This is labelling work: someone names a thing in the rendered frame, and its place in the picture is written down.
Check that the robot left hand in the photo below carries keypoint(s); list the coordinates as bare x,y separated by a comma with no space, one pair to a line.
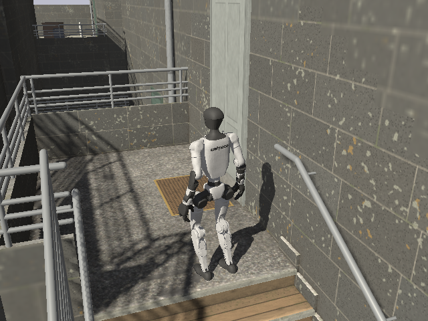
183,211

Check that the right robot forearm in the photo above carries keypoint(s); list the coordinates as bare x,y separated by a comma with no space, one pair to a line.
240,174

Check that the left robot upper arm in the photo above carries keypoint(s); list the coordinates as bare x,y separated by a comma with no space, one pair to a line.
196,147

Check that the robot right shin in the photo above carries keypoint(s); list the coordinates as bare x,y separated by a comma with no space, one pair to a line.
225,243

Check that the robot right thigh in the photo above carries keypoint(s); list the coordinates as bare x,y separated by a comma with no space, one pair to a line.
221,206

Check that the right robot upper arm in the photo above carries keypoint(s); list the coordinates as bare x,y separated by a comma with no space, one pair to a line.
236,149

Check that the left robot forearm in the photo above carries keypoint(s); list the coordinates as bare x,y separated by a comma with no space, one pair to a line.
190,192

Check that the robot right hand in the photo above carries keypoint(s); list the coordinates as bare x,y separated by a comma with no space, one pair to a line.
240,187

